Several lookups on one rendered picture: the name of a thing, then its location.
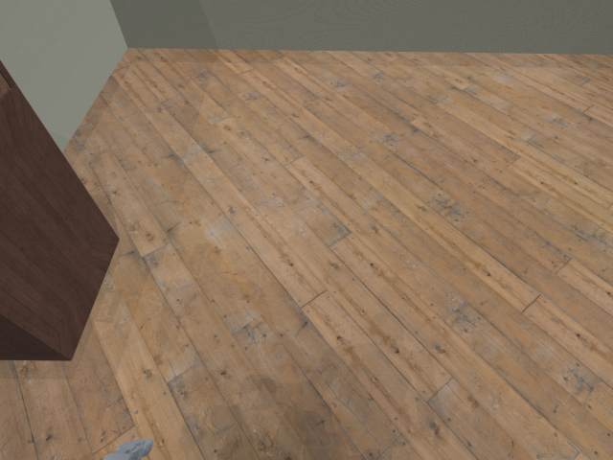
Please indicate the left robot hand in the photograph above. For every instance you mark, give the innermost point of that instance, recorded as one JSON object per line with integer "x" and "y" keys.
{"x": 131, "y": 450}

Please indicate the cabinet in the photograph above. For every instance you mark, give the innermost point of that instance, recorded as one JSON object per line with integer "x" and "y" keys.
{"x": 55, "y": 243}

